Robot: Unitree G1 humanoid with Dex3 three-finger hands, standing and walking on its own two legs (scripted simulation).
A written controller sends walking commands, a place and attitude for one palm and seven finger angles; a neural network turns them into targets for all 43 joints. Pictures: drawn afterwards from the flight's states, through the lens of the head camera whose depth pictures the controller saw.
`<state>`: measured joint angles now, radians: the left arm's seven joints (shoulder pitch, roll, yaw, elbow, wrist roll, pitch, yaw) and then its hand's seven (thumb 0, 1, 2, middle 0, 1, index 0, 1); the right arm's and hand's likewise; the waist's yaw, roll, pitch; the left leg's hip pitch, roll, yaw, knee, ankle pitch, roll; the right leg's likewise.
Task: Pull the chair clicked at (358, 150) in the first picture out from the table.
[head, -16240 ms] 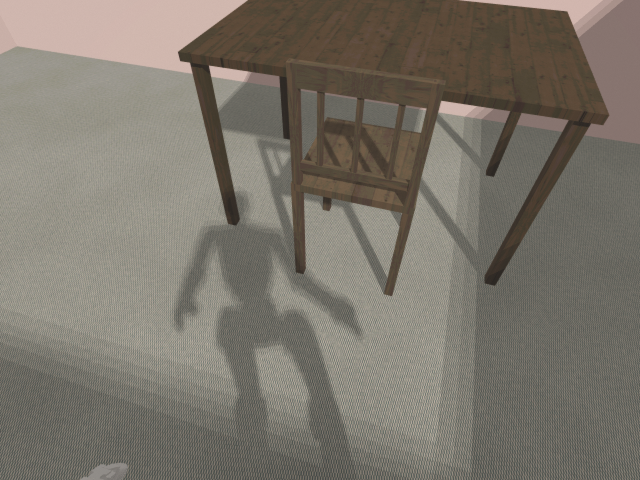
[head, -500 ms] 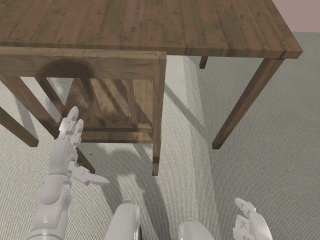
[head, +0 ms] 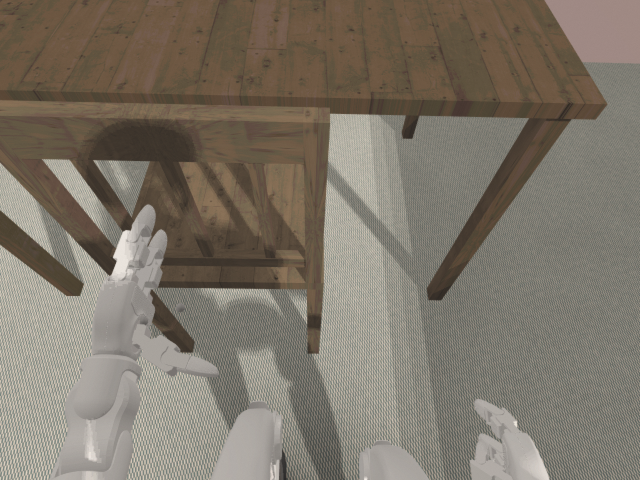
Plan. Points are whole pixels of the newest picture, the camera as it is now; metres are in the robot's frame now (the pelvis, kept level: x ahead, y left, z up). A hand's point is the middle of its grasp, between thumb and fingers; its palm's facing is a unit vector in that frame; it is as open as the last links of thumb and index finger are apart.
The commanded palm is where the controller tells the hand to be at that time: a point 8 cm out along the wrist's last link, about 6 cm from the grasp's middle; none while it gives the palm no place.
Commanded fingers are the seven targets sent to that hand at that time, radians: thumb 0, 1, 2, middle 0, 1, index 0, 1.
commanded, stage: aim the fingers beside a spindle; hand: left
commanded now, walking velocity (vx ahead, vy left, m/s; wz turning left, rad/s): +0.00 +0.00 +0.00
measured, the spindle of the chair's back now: (191, 212) +0.46 +0.21 +0.01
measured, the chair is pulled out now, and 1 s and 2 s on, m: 0.00 0.00 0.00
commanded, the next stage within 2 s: push the fingers through the gap in 0.46 s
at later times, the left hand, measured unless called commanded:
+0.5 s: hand (191, 320) +0.31 +0.18 +0.00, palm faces -0.01 -1.00 +0.00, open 17.0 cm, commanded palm +0.29 +0.23 +0.03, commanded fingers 0.00 -0.50 0.30 -0.06 -0.08 -0.06 -0.08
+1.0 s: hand (180, 271) +0.36 +0.19 +0.03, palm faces +0.08 -1.00 -0.05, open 16.9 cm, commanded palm +0.33 +0.23 +0.03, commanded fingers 0.00 -0.50 0.30 -0.06 -0.08 -0.06 -0.08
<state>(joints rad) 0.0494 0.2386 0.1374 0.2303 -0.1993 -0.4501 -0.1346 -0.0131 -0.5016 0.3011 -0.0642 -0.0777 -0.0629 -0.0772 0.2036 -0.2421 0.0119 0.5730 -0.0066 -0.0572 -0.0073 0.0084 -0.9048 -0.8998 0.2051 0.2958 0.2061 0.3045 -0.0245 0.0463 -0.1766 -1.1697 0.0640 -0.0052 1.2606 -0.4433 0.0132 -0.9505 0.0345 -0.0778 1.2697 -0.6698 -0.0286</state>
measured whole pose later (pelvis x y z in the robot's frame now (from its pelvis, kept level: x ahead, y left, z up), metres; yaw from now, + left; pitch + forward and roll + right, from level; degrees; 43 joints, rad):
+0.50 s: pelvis +0.00 +0.00 +0.00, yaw +0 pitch +21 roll -3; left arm 0.00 0.22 0.13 0.38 -0.22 -0.39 -0.19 -0.01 -0.50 0.30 -0.06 -0.08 -0.06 -0.08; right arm 0.19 -0.25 0.02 0.57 0.00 -0.06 -0.01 0.01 -0.90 -0.90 0.21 0.30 0.21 0.30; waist -0.03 0.04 -0.18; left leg -1.20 0.06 -0.01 1.28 -0.45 0.02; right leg -0.98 0.03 -0.08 1.28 -0.67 -0.02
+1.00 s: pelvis +0.00 +0.01 +0.00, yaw -1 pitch +21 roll -4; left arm -0.16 0.25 0.20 0.44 -0.16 -0.46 -0.09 -0.01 -0.50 0.30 -0.07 -0.08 -0.07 -0.08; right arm 0.21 -0.24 0.02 0.60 -0.02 -0.05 -0.01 0.01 -0.90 -0.90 0.21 0.30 0.21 0.30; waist -0.05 0.03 -0.18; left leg -1.20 0.07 0.00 1.27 -0.45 0.02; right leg -0.98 0.04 -0.07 1.27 -0.66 -0.02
